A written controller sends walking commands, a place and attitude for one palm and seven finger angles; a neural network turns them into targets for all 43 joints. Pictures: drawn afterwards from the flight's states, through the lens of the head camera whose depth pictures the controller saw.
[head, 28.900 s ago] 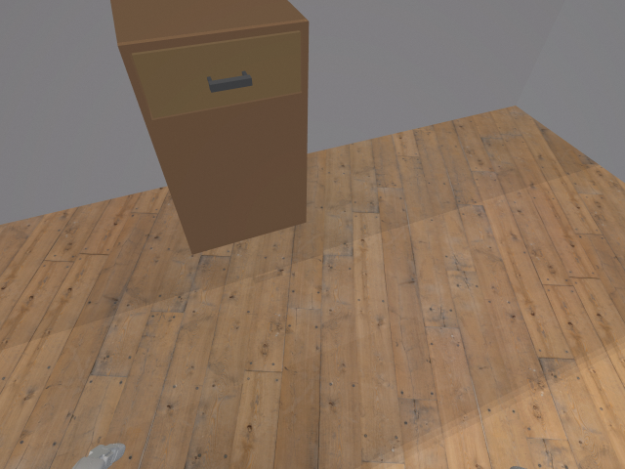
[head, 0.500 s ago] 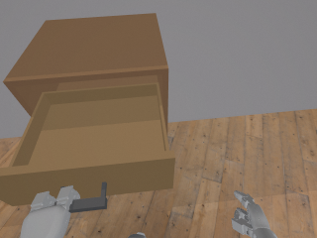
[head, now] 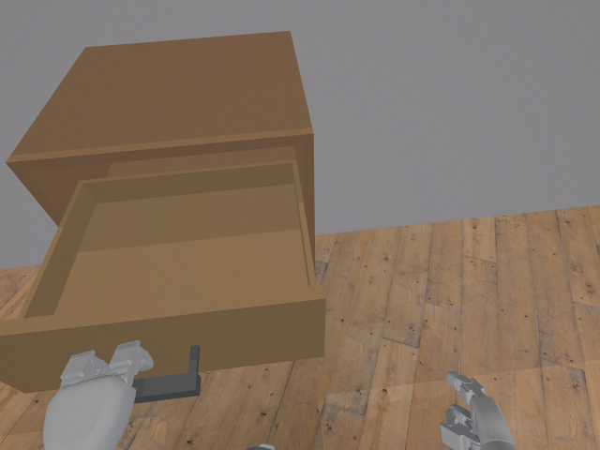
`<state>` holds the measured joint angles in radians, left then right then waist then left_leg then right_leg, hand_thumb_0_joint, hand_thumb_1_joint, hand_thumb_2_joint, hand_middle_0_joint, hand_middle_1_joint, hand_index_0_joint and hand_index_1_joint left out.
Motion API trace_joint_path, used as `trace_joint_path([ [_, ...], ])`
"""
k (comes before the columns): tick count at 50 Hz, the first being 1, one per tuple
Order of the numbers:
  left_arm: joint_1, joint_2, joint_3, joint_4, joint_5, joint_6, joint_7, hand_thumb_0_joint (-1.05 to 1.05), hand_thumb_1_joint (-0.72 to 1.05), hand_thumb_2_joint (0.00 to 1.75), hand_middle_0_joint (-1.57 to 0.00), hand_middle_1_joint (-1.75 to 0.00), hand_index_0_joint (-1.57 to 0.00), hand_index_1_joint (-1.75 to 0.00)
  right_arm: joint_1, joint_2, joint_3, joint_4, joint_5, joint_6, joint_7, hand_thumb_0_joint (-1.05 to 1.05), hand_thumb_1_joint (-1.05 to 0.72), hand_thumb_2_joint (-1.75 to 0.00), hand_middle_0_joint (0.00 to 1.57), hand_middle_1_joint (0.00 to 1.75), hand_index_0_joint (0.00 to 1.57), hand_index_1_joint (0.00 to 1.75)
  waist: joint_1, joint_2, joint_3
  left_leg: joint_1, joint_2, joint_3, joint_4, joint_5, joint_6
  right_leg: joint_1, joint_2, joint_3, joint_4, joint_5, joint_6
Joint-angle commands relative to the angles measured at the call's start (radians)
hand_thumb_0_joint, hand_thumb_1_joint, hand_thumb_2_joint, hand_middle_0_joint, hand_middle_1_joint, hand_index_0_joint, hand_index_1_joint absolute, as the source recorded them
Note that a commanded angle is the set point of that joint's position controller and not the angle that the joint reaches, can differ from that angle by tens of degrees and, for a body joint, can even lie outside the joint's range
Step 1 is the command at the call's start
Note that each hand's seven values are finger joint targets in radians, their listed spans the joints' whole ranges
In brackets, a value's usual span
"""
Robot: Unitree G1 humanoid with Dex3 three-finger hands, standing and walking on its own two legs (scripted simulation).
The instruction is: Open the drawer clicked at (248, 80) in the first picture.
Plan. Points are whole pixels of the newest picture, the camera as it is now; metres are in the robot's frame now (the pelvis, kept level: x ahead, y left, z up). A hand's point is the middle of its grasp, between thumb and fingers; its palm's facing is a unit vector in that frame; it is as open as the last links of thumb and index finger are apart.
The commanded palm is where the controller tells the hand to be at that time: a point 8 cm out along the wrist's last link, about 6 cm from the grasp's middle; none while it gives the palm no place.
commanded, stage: lift the hand off the handle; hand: left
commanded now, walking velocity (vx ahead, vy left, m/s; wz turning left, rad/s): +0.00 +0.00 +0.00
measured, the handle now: (154, 373) +0.21 +0.22 +0.00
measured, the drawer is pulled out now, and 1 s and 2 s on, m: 0.30 0.30 0.30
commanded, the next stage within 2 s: draw the hand back to the body in 1.14 s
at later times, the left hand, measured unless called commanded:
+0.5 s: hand (97, 401) +0.16 +0.25 +0.06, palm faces +0.04 -0.13 -0.99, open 13.4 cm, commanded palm +0.14 +0.24 +0.13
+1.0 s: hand (66, 361) +0.17 +0.25 +0.14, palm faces +0.14 -0.13 -0.98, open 13.8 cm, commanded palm +0.14 +0.23 +0.20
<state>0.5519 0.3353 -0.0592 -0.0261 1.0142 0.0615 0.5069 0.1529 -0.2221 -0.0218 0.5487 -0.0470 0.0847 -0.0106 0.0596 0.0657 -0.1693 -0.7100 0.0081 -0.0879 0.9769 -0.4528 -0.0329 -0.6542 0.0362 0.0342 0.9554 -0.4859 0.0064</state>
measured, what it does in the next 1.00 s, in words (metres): stands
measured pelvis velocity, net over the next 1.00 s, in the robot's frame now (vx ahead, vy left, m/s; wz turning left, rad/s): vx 0.02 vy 0.01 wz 0.01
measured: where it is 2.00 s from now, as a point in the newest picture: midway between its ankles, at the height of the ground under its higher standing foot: outside the picture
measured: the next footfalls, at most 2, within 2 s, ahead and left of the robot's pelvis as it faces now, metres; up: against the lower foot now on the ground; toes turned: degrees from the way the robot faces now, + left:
none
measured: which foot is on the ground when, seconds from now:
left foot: down 0.00-1.00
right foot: down 0.00-1.00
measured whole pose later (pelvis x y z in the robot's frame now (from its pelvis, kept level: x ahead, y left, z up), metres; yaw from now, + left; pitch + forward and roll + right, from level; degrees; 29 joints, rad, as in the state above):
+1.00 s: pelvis +0.02 +0.01 +0.04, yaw +0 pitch +3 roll -1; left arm 0.67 0.44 -0.02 -0.54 0.88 0.17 0.22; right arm 0.13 -0.24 0.01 0.51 0.00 0.10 0.03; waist 0.11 0.11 -0.12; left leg -0.38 0.00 -0.07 0.71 -0.37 -0.02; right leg -0.31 0.01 0.04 0.67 -0.40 0.02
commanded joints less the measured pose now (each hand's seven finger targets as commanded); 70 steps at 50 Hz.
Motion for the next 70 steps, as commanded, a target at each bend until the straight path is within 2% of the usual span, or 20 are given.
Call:
trace_joint_path([
  [1, 0.012, 0.189, 0.148, -0.278, -0.01, -0.009, 0.042, 0.0, -0.5, 0.3, -0.3, -1.2, -0.3, -1.2, -0.148, -0.107, -0.029, -0.179, 0.004, -0.06, -0.007, 0.0, -0.9, -0.9, 0.2, 0.3, 0.2, 0.3, 0.003, -0.003, -0.125, 0.218, -0.022, 0.086, -0.152, 0.206, 0.065, 0.048, -0.004, -0.058, -0.202, 0.279, -0.052],
  [7, -0.041, 0.161, 0.103, -0.29, -0.034, 0.015, -0.01, 0.0, -0.5, 0.3, -0.3, -1.2, -0.3, -1.2, -0.162, -0.109, -0.024, -0.189, 0.018, -0.064, -0.004, 0.0, -0.9, -0.9, 0.2, 0.3, 0.2, 0.3, -0.013, -0.022, -0.03, 0.226, -0.015, 0.073, -0.204, 0.126, 0.068, 0.04, -0.008, -0.068, -0.26, 0.16, -0.044],
  [11, -0.054, 0.184, 0.111, -0.358, -0.042, 0.007, -0.04, 0.0, -0.5, 0.3, -0.3, -1.2, -0.3, -1.2, -0.16, -0.106, -0.019, -0.197, 0.017, -0.072, -0.007, 0.0, -0.9, -0.9, 0.2, 0.3, 0.2, 0.3, 0.004, -0.016, -0.082, 0.281, -0.015, 0.074, -0.226, 0.152, 0.069, 0.081, -0.014, -0.066, -0.279, 0.17, -0.045],
  [16, -0.032, 0.195, 0.115, -0.442, -0.036, -0.015, -0.059, 0.0, -0.5, 0.3, -0.3, -1.2, -0.3, -1.2, -0.159, -0.1, -0.016, -0.201, 0.011, -0.082, -0.002, 0.0, -0.9, -0.9, 0.2, 0.3, 0.2, 0.3, 0.012, 0.021, -0.08, 0.326, -0.009, 0.078, -0.237, 0.208, 0.066, 0.099, -0.018, -0.066, -0.288, 0.215, -0.052],
  [22, -0.003, 0.18, 0.106, -0.474, -0.046, 0.009, -0.084, 0.0, -0.5, 0.3, -0.3, -1.2, -0.3, -1.2, -0.167, -0.098, -0.015, -0.206, 0.019, -0.075, 0.013, 0.0, -0.9, -0.9, 0.2, 0.3, 0.2, 0.3, 0.01, 0.006, -0.038, 0.341, -0.002, 0.069, -0.261, 0.228, 0.062, 0.124, -0.016, -0.075, -0.308, 0.232, -0.051],
  [29, -0.007, 0.231, 0.148, -0.576, -0.064, 0.013, -0.115, 0.0, -0.5, 0.3, -0.3, -1.2, -0.3, -1.2, -0.175, -0.097, -0.007, -0.214, 0.019, -0.078, 0.011, 0.0, -0.9, -0.9, 0.2, 0.3, 0.2, 0.3, 0.019, -0.022, -0.05, 0.38, -0.003, 0.069, -0.276, 0.273, 0.063, 0.171, -0.026, -0.064, -0.335, 0.295, -0.047],
  [30, -0.001, 0.235, 0.158, -0.574, -0.065, 0.021, -0.119, 0.0, -0.5, 0.3, -0.3, -1.2, -0.3, -1.2, -0.184, -0.095, -0.004, -0.209, 0.023, -0.078, 0.01, 0.0, -0.9, -0.9, 0.2, 0.3, 0.2, 0.3, 0.024, 0.005, -0.041, 0.382, -0.001, 0.065, -0.288, 0.272, 0.057, 0.179, -0.023, -0.057, -0.341, 0.282, -0.052],
  [33, 0.022, 0.222, 0.14, -0.618, -0.073, 0.018, -0.135, 0.0, -0.5, 0.3, -0.3, -1.2, -0.3, -1.2, -0.175, -0.095, -0.007, -0.215, 0.021, -0.078, 0.014, 0.0, -0.9, -0.9, 0.2, 0.3, 0.2, 0.3, 0.031, 0.002, -0.057, 0.404, 0.001, 0.07, -0.291, 0.3, 0.062, 0.197, -0.026, -0.075, -0.346, 0.307, -0.049],
  [35, 0.054, 0.249, 0.18, -0.633, -0.086, 0.027, -0.144, 0.0, -0.5, 0.3, -0.3, -1.2, -0.3, -1.2, -0.191, -0.097, -0.004, -0.216, 0.026, -0.077, 0.014, 0.0, -0.9, -0.9, 0.2, 0.3, 0.2, 0.3, 0.037, -0.001, -0.054, 0.408, 0.003, 0.067, -0.301, 0.313, 0.055, 0.226, -0.029, -0.054, -0.36, 0.334, -0.051],
  [41, 0.1, 0.235, 0.152, -0.695, -0.096, 0.045, -0.184, 0.0, -0.5, 0.3, -0.3, -1.2, -0.3, -1.2, -0.182, -0.097, -0.003, -0.225, 0.032, -0.067, 0.026, 0.0, -0.9, -0.9, 0.2, 0.3, 0.2, 0.3, 0.047, 0.006, -0.037, 0.43, 0.007, 0.07, -0.318, 0.353, 0.06, 0.249, -0.031, -0.077, -0.379, 0.352, -0.045],
  [42, 0.08, 0.23, 0.144, -0.706, -0.1, 0.052, -0.193, 0.0, -0.5, 0.3, -0.3, -1.2, -0.3, -1.2, -0.195, -0.099, -0.001, -0.229, 0.035, -0.065, 0.03, 0.0, -0.9, -0.9, 0.2, 0.3, 0.2, 0.3, 0.034, -0.012, -0.018, 0.43, 0.011, 0.069, -0.323, 0.354, 0.057, 0.248, -0.036, -0.065, -0.381, 0.371, -0.042],
  [46, 0.152, 0.24, 0.16, -0.661, -0.117, 0.098, -0.245, 0.0, -0.5, 0.3, -0.3, -1.2, -0.3, -1.2, -0.196, -0.097, 0.003, -0.225, 0.053, -0.048, 0.035, 0.0, -0.9, -0.9, 0.2, 0.3, 0.2, 0.3, 0.056, -0.064, 0.004, 0.42, 0.008, 0.077, -0.355, 0.356, 0.058, 0.299, -0.033, -0.078, -0.402, 0.391, -0.032],
  [47, 0.102, 0.253, 0.163, -0.702, -0.124, 0.107, -0.258, 0.0, -0.5, 0.3, -0.3, -1.2, -0.3, -1.2, -0.221, -0.102, 0.009, -0.235, 0.06, -0.044, 0.035, 0.0, -0.9, -0.9, 0.2, 0.3, 0.2, 0.3, 0.045, -0.054, 0.024, 0.423, 0.013, 0.075, -0.368, 0.348, 0.053, 0.301, -0.04, -0.069, -0.408, 0.397, -0.029],
  [52, 0.043, 0.287, 0.176, -0.782, -0.135, 0.12, -0.3, 0.0, -0.5, 0.3, -0.3, -1.2, -0.3, -1.2, -0.225, -0.105, 0.016, -0.248, 0.065, -0.045, 0.026, 0.0, -0.9, -0.9, 0.2, 0.3, 0.2, 0.3, 0.051, 0.004, 0.017, 0.468, 0.02, 0.076, -0.396, 0.357, 0.054, 0.324, -0.042, -0.068, -0.439, 0.362, -0.03],
  [54, 0.071, 0.271, 0.168, -0.741, -0.136, 0.116, -0.315, 0.0, -0.5, 0.3, -0.3, -1.2, -0.3, -1.2, -0.211, -0.102, 0.018, -0.244, 0.061, -0.043, 0.028, 0.0, -0.9, -0.9, 0.2, 0.3, 0.2, 0.3, 0.049, -0.061, 0.033, 0.466, 0.016, 0.078, -0.394, 0.368, 0.056, 0.324, -0.04, -0.07, -0.447, 0.391, -0.025],
  [56, 0.117, 0.254, 0.16, -0.701, -0.142, 0.118, -0.331, 0.0, -0.5, 0.3, -0.3, -1.2, -0.3, -1.2, -0.198, -0.097, 0.02, -0.235, 0.065, -0.039, 0.029, 0.0, -0.9, -0.9, 0.2, 0.3, 0.2, 0.3, 0.056, -0.058, 0.053, 0.453, 0.011, 0.079, -0.405, 0.349, 0.058, 0.332, -0.031, -0.084, -0.453, 0.369, -0.025],
  [58, 0.089, 0.278, 0.189, -0.695, -0.143, 0.112, -0.333, 0.0, -0.5, 0.3, -0.3, -1.2, -0.3, -1.2, -0.205, -0.103, 0.016, -0.233, 0.062, -0.032, 0.024, 0.0, -0.9, -0.9, 0.2, 0.3, 0.2, 0.3, 0.056, -0.063, 0.06, 0.455, 0.007, 0.081, -0.414, 0.342, 0.057, 0.341, -0.03, -0.078, -0.465, 0.375, -0.024],
  [60, 0.062, 0.298, 0.216, -0.742, -0.136, 0.108, -0.322, 0.0, -0.5, 0.3, -0.3, -1.2, -0.3, -1.2, -0.237, -0.107, 0.023, -0.245, 0.064, -0.042, 0.022, 0.0, -0.9, -0.9, 0.2, 0.3, 0.2, 0.3, 0.057, 0.004, 0.033, 0.48, 0.013, 0.078, -0.411, 0.345, 0.049, 0.348, -0.036, -0.047, -0.468, 0.377, -0.033],
  [62, 0.054, 0.312, 0.225, -0.746, -0.131, 0.092, -0.316, 0.0, -0.5, 0.3, -0.3, -1.2, -0.3, -1.2, -0.212, -0.107, 0.023, -0.241, 0.058, -0.042, 0.018, 0.0, -0.9, -0.9, 0.2, 0.3, 0.2, 0.3, 0.053, 0.013, 0.026, 0.489, 0.011, 0.083, -0.404, 0.365, 0.05, 0.344, -0.04, -0.057, -0.469, 0.389, -0.032],
  [70, 0.033, 0.298, 0.234, -0.73, -0.145, 0.063, -0.308, 0.0, -0.5, 0.3, -0.3, -1.2, -0.3, -1.2, -0.231, -0.107, 0.017, -0.228, 0.054, -0.056, 0.008, 0.0, -0.9, -0.9, 0.2, 0.3, 0.2, 0.3, 0.051, -0.009, 0.033, 0.501, 0.008, 0.066, -0.409, 0.344, 0.049, 0.335, -0.035, -0.05, -0.488, 0.352, -0.036],
])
